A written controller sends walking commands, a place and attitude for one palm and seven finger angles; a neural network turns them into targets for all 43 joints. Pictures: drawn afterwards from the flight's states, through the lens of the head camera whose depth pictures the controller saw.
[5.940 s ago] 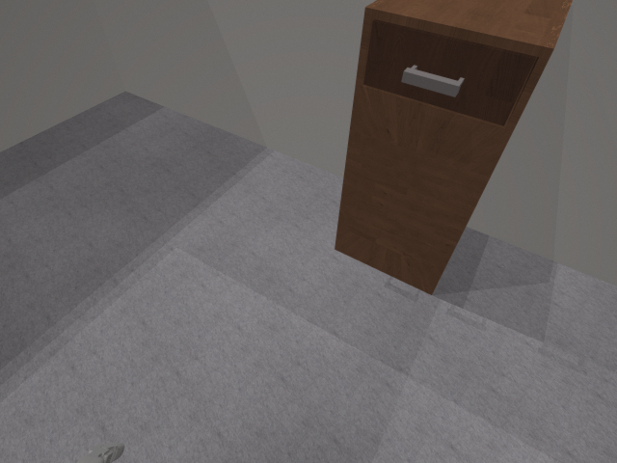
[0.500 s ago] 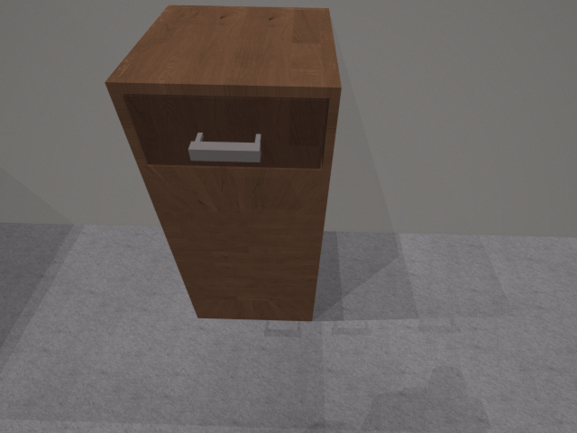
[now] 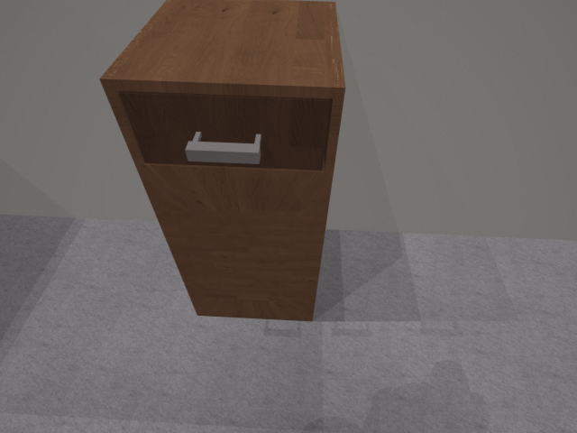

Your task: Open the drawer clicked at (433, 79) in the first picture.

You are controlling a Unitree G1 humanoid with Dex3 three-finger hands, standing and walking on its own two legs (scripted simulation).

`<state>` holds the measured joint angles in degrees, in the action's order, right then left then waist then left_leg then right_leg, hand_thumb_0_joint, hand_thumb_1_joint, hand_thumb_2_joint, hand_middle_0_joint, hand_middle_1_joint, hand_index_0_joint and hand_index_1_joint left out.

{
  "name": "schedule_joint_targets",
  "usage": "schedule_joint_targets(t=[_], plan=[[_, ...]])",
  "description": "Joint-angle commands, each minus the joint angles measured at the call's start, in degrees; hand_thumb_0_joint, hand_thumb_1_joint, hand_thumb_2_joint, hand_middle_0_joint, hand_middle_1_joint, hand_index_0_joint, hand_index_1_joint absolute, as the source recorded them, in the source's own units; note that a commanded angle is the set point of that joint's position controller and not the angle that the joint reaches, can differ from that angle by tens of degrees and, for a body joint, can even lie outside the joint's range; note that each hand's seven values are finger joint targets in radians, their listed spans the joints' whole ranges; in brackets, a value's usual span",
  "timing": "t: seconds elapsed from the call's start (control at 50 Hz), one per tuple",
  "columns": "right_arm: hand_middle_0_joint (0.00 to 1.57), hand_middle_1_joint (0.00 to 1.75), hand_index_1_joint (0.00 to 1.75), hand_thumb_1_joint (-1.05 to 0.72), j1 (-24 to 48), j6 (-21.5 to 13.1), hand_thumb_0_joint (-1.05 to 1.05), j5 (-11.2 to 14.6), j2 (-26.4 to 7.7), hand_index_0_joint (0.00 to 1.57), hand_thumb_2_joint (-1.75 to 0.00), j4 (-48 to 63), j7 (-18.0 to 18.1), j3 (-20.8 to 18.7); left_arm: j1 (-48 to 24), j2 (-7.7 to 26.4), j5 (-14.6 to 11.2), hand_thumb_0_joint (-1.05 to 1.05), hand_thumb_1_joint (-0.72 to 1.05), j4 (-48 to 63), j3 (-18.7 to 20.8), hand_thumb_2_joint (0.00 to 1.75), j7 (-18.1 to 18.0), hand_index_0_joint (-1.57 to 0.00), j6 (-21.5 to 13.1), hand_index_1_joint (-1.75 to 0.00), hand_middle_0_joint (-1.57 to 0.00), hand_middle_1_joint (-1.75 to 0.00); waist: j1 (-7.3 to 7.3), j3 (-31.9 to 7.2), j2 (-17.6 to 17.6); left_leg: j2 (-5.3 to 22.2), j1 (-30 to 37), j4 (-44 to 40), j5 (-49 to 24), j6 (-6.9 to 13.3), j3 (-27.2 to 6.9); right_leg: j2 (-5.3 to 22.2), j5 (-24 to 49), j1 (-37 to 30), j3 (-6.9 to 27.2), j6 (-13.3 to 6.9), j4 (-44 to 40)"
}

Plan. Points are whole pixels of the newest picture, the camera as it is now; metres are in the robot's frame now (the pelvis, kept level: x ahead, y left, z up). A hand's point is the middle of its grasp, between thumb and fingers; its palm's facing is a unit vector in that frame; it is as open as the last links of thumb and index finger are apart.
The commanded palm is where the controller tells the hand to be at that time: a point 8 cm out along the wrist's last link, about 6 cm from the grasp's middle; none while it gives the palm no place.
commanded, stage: come to a stop and stand still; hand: left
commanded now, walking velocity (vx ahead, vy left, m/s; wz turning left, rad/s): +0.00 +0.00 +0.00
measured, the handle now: (226, 145) +0.60 +0.16 +0.06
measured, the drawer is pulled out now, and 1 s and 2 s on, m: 0.00 0.00 0.00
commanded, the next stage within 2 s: look again from close up in 0.68 s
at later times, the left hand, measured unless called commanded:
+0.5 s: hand out of the picture +0.01 +0.15 -0.18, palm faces +0.03 -0.98 -0.19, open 7.4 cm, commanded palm none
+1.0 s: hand out of the picture +0.03 +0.16 -0.19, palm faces +0.01 -0.98 -0.19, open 7.4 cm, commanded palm none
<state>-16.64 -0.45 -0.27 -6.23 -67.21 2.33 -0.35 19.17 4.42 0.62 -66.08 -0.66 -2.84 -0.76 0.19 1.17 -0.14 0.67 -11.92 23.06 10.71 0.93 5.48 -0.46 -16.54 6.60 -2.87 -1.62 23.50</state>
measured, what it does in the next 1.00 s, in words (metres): stands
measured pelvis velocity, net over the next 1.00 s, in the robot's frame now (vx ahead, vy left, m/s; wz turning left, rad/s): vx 0.03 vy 0.00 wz -0.01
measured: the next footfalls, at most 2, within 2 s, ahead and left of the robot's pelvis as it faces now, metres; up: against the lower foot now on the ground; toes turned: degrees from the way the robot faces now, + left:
none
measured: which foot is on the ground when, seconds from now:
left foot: down 0.00-1.00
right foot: down 0.00-1.00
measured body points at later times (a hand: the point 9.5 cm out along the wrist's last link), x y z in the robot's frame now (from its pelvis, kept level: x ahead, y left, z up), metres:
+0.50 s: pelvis +0.03 -0.01 +0.00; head +0.04 -0.01 +0.45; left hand +0.01 +0.20 -0.16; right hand +0.02 -0.22 -0.17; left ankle +0.02 +0.11 -0.74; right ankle -0.04 -0.09 -0.74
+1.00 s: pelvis +0.03 +0.00 -0.01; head +0.04 +0.00 +0.44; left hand +0.03 +0.21 -0.17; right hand +0.04 -0.23 -0.17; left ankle +0.02 +0.11 -0.74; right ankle -0.04 -0.09 -0.74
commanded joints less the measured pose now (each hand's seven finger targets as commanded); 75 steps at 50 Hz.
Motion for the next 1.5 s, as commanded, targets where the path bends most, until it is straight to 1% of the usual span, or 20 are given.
schedule_joint_targets(t=[0.0,0.46,0.74,0.76,0.78,0.8,0.82,0.84,0.86,0.88,0.9,0.94,0.98,1.02,1.1,1.18,1.26,1.38,1.42,1.48], plan=[[0.20,0.30,0.30,-0.90,-4.3,-0.6,0.00,-0.2,-4.4,0.20,-0.90,0.7,0.1,-0.3,5.2,5.1,-0.2,0.00,0.90,0.8,1.0,0.90,-0.2,-0.20,-0.5,-0.30,-0.20,-0.30,0.09,3.7,-0.7,6.2,4.3,-3.4,-8.2,0.7,-6.7,6.6,9.1,6.5,5.5,0.2,-5.7],[0.20,0.30,0.30,-0.90,-2.7,-0.7,0.00,-0.2,-6.0,0.20,-0.90,0.6,0.4,0.0,4.1,7.5,-0.2,0.00,0.90,1.4,1.4,0.90,-0.3,-0.20,-0.5,-0.30,-0.20,-0.30,-0.15,1.7,-0.4,6.5,7.2,-2.1,-16.0,0.4,-5.6,7.4,20.3,1.3,4.6,0.2,-5.2],[0.20,0.30,0.30,-0.90,-1.9,-0.6,0.00,-0.2,-6.5,0.20,-0.90,0.8,0.5,0.1,4.2,8.1,-0.2,0.00,0.90,1.2,1.4,0.90,-0.3,-0.20,-0.5,-0.30,-0.20,-0.30,-0.30,3.1,-0.5,6.4,7.5,-2.3,-14.6,0.2,-5.5,7.4,20.8,1.2,4.8,0.3,-6.1],[0.20,0.30,0.30,-0.90,3.7,-1.6,0.00,0.1,-8.0,0.20,-0.90,6.0,-0.6,0.1,7.5,9.5,1.2,0.00,0.90,1.1,1.0,0.90,-2.2,-0.20,-2.9,-0.30,-0.20,-0.30,-2.14,5.7,-3.9,5.2,-1.5,13.8,-13.2,-1.1,-2.2,10.6,49.5,4.4,9.3,4.2,-5.0],[0.20,0.30,0.30,-0.90,0.9,-0.8,0.00,-0.2,-5.2,0.20,-0.90,8.1,-1.1,0.1,5.4,11.6,0.7,0.00,0.90,4.0,1.8,0.90,-1.8,-0.20,-3.2,-0.30,-0.20,-0.30,0.89,3.6,-5.5,3.0,-5.2,13.8,6.9,0.0,-4.8,12.9,51.0,0.7,9.1,1.3,-2.2],[0.20,0.30,0.30,-0.90,0.0,-0.6,0.00,-0.5,-5.3,0.20,-0.90,7.7,-1.0,-0.4,3.3,10.8,0.6,0.00,0.90,5.1,1.3,0.90,-1.1,-0.20,-3.1,-0.30,-0.20,-0.30,1.61,2.8,-1.5,2.6,-5.3,13.2,8.7,0.4,-4.0,12.7,47.9,0.4,8.2,-1.3,-1.6],[0.20,0.30,0.30,-0.90,-1.6,-0.6,0.00,-0.4,-4.6,0.20,-0.90,7.2,-1.1,-0.2,3.0,10.6,0.6,0.00,0.90,5.1,1.1,0.90,-1.0,-0.20,-3.2,-0.30,-0.20,-0.30,2.13,0.9,-2.4,3.0,-4.3,11.7,7.1,-0.2,-3.4,11.2,40.2,0.7,7.1,-2.8,-1.7],[0.20,0.30,0.30,-0.90,-3.1,-0.6,0.00,-0.5,-4.7,0.20,-0.90,7.4,-1.3,0.0,2.7,10.6,0.4,0.00,0.90,5.9,1.4,0.90,-0.9,-0.20,-3.2,-0.30,-0.20,-0.30,2.15,-2.5,-0.4,2.5,-1.7,8.9,3.4,0.0,-3.1,9.9,39.9,-1.5,6.0,-3.3,1.0],[0.20,0.30,0.30,-0.90,-4.1,-0.9,0.00,-0.5,-5.6,0.20,-0.90,7.7,-1.2,0.1,2.7,10.3,0.1,0.00,0.90,6.5,1.3,0.90,-0.8,-0.20,-3.0,-0.30,-0.20,-0.30,2.30,-5.4,-1.0,3.0,0.5,7.3,-3.2,0.7,-4.6,8.3,36.3,-2.2,5.3,-2.9,3.3],[0.20,0.30,0.30,-0.90,-3.9,-1.2,0.00,-0.5,-6.8,0.20,-0.90,7.7,-0.9,0.0,3.0,9.5,-0.1,0.00,0.90,6.9,1.3,0.90,-0.8,-0.20,-2.8,-0.30,-0.20,-0.30,1.67,-6.0,-1.1,4.2,1.6,7.6,-9.2,1.3,-5.4,7.2,32.0,-1.1,5.0,-2.4,3.8],[0.20,0.30,0.30,-0.90,-3.8,-1.3,0.00,-0.6,-7.4,0.20,-0.90,8.0,-0.6,-0.1,3.3,8.8,-0.1,0.00,0.90,7.1,1.3,0.90,-0.9,-0.20,-2.5,-0.30,-0.20,-0.30,1.30,-5.2,-1.5,5.2,1.8,7.9,-11.9,1.6,-5.9,6.4,28.2,0.2,5.3,-2.2,3.3],[0.20,0.30,0.30,-0.90,-3.0,-1.3,0.00,-0.5,-7.2,0.20,-0.90,7.7,-0.4,0.2,3.7,8.9,-0.1,0.00,0.90,6.8,1.3,0.90,-0.7,-0.20,-1.8,-0.30,-0.20,-0.30,0.47,-1.1,2.5,5.1,0.8,7.5,-14.1,1.7,-6.1,6.1,24.4,1.7,5.0,-2.0,3.1],[0.20,0.30,0.30,-0.90,-2.4,-0.9,0.00,-0.4,-7.4,0.20,-0.90,7.8,-0.3,0.4,3.4,9.2,0.0,0.00,0.90,6.8,1.2,0.90,-0.5,-0.20,-1.1,-0.30,-0.20,-0.30,0.25,3.6,0.9,5.1,-1.4,5.8,-10.8,1.9,-6.8,5.3,17.1,4.1,4.8,-1.8,2.0],[0.20,0.30,0.30,-0.90,-2.0,-0.8,0.00,-0.4,-7.6,0.20,-0.90,7.9,-0.4,0.4,3.3,9.2,0.0,0.00,0.90,6.8,1.0,0.90,-0.3,-0.20,-0.7,-0.30,-0.20,-0.30,0.05,5.6,-1.1,4.8,-2.6,4.2,-6.1,1.9,-7.2,5.2,11.2,5.4,5.0,-1.5,0.6],[0.20,0.30,0.30,-0.90,-2.1,-0.8,0.00,-0.6,-8.0,0.20,-0.90,7.4,-0.6,0.5,2.8,9.5,0.1,0.00,0.90,7.1,1.0,0.90,0.0,-0.20,-0.1,-0.30,-0.20,-0.30,-0.38,7.1,0.3,5.1,-3.9,1.2,-2.2,2.7,-8.8,4.4,2.2,6.2,4.4,-1.2,0.2],[0.20,0.30,0.30,-0.90,-2.2,-1.0,0.00,-0.6,-8.6,0.20,-0.90,7.2,-0.5,0.5,3.0,9.7,0.1,0.00,0.90,7.0,1.0,0.90,0.4,-0.20,0.1,-0.30,-0.20,-0.30,-0.68,4.6,1.5,5.5,-2.8,-0.2,-1.2,3.2,-9.6,4.5,0.6,5.4,3.9,-0.8,0.6],[0.20,0.30,0.30,-0.90,-2.3,-1.5,0.00,-0.5,-8.9,0.20,-0.90,6.8,-0.4,0.4,3.1,9.8,0.1,0.00,0.90,6.6,1.1,0.90,0.5,-0.20,0.0,-0.30,-0.20,-0.30,-0.85,1.2,1.6,5.9,-0.5,0.2,-6.5,3.6,-10.0,4.8,3.4,3.9,3.6,-0.5,1.3],[0.20,0.30,0.30,-0.90,-2.7,-1.6,0.00,-0.3,-8.6,0.20,-0.90,5.6,-0.1,0.5,3.4,9.6,0.0,0.00,0.90,5.4,0.9,0.90,0.4,-0.20,0.0,-0.30,-0.20,-0.30,-0.70,1.2,0.9,5.7,1.0,0.8,-11.4,3.4,-9.0,5.5,6.9,3.8,3.8,-0.3,1.1],[0.20,0.30,0.30,-0.90,-3.4,-1.3,0.00,-0.5,-8.8,0.20,-0.90,4.9,-0.1,0.3,4.1,9.0,0.3,0.00,0.90,4.6,1.0,0.90,0.7,-0.20,0.3,-0.30,-0.20,-0.30,-0.32,1.9,0.8,6.7,0.8,-0.2,-4.5,4.0,-9.8,4.5,0.7,5.0,2.2,-0.3,2.2],[0.20,0.30,0.30,-0.90,-4.9,-0.8,0.00,-0.9,-10.7,0.20,-0.90,4.6,0.2,-0.8,4.0,8.2,0.9,0.00,0.90,4.9,1.2,0.90,1.2,-0.20,1.0,-0.30,-0.20,-0.30,0.45,4.0,3.6,11.0,1.3,-4.5,6.0,6.7,-16.1,2.2,-7.0,11.0,-0.6,-0.3,7.6]])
